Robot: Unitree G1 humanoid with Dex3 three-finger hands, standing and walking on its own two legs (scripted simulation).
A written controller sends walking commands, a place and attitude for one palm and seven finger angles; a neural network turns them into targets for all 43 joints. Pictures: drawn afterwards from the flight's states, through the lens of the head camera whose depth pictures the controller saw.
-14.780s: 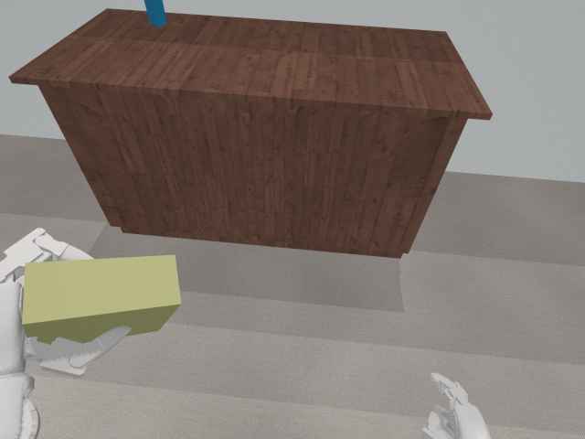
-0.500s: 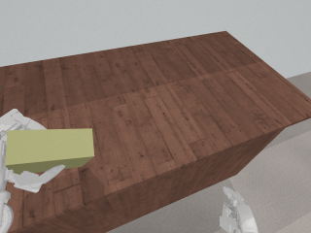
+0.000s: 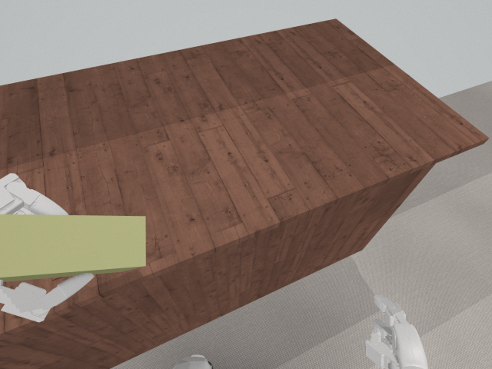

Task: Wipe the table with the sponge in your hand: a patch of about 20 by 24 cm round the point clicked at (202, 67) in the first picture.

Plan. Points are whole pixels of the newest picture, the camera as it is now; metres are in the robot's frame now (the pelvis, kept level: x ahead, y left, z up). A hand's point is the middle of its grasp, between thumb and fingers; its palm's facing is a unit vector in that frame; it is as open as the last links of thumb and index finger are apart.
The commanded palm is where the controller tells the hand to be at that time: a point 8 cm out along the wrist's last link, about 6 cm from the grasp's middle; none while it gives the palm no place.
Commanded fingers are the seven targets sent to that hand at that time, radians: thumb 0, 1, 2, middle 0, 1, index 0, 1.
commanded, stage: shuffle to correct the standing spot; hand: left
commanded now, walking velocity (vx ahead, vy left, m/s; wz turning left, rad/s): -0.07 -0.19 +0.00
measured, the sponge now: (94, 248) +0.23 +0.20 +0.15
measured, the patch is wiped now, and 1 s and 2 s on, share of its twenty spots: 0.00 0.00 0.00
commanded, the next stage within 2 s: come to a stop and stand still in 0.54 s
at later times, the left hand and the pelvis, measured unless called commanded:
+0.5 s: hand (38, 251) +0.21 +0.24 +0.17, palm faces +0.37 -0.85 -0.39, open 9.7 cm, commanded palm +0.16 +0.27 +0.18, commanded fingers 0.00 0.10 1.30 -1.20 -1.60 -1.20 -1.60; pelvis +0.00 -0.01 +0.00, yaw +0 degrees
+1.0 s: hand (45, 240) +0.22 +0.24 +0.17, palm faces +0.40 -0.79 -0.46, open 9.7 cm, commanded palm +0.16 +0.27 +0.18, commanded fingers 0.00 0.10 1.30 -1.20 -1.60 -1.20 -1.60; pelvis +0.01 -0.02 +0.01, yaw +1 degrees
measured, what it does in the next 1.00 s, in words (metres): stands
